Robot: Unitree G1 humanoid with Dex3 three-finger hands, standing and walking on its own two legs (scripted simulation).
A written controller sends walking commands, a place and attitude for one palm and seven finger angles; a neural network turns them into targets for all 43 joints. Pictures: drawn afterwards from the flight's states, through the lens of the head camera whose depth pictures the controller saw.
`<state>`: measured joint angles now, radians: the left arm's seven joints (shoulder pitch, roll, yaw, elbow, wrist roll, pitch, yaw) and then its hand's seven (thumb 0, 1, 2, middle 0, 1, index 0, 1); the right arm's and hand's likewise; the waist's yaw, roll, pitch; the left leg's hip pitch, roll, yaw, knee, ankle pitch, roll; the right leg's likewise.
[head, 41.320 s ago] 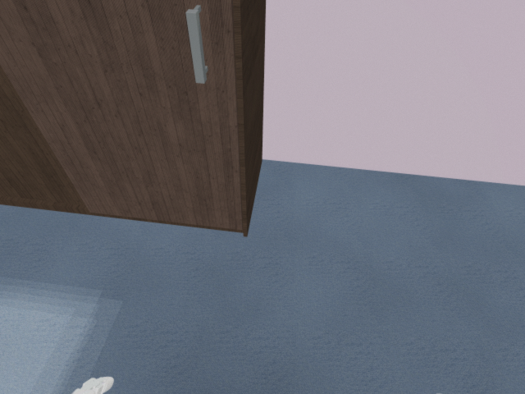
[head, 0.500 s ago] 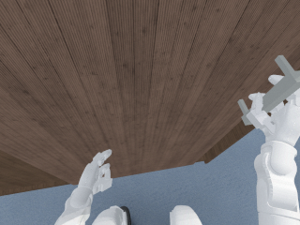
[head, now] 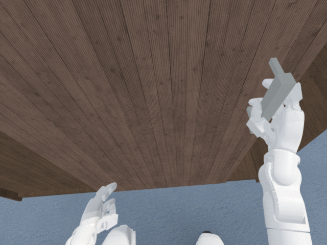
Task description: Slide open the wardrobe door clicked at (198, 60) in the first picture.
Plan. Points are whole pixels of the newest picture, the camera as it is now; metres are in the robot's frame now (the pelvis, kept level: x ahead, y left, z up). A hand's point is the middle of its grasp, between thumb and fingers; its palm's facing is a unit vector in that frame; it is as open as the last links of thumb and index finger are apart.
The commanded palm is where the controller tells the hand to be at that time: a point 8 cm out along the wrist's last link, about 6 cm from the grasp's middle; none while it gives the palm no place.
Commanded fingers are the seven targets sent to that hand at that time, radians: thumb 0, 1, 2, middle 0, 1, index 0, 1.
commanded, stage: step sideways, sliding the door along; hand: right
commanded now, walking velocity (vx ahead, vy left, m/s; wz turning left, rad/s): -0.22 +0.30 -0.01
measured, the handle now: (263, 99) +0.37 -0.25 +0.11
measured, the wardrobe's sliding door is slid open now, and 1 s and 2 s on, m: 0.19 0.38 0.48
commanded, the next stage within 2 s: stop walking and hold the door there in 1.70 s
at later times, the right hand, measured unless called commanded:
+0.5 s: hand (204, 124) +0.32 -0.11 +0.11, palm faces +0.31 +0.95 +0.02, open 6.7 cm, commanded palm +0.29 -0.09 +0.10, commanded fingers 0.00 -0.90 -0.90 0.45 1.40 0.45 1.40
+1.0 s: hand (158, 127) +0.33 -0.02 +0.11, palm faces +0.37 +0.93 -0.03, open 6.8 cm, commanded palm +0.29 +0.01 +0.11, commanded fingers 0.00 -0.90 -0.90 0.45 1.40 0.45 1.40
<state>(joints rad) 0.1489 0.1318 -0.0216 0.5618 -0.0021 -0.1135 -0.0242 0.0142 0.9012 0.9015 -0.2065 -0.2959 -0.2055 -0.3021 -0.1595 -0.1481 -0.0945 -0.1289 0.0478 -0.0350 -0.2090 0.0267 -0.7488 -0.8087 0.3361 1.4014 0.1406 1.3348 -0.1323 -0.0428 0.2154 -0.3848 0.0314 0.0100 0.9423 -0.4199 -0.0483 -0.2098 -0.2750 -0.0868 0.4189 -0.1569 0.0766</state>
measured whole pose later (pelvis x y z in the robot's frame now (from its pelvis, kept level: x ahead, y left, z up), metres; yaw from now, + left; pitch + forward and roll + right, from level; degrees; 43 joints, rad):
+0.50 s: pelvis -0.04 +0.09 -0.01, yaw -1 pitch -2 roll +6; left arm 0.15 0.20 0.02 0.63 -0.02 -0.04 0.01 0.01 0.91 0.90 -0.20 -0.30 -0.20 -0.30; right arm -0.34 -0.17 -0.08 0.05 0.06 -0.01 -0.20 0.02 -0.76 -0.81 0.29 1.38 0.11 1.30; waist -0.10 -0.02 0.20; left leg -0.50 0.00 0.02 1.12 -0.42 -0.04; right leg -0.23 -0.18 -0.05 0.51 -0.24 0.04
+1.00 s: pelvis -0.03 +0.20 -0.02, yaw -3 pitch -1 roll +3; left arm 0.09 0.24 0.04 0.63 -0.03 -0.05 0.05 0.01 0.91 0.90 -0.20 -0.30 -0.20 -0.30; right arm -0.34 -0.19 -0.11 0.07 0.09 -0.06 -0.20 0.00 -0.75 -0.83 0.37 1.35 0.09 1.34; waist -0.09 -0.05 0.22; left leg -0.41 -0.01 0.04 0.96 -0.46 -0.03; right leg -0.25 -0.13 -0.09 0.58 -0.25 0.00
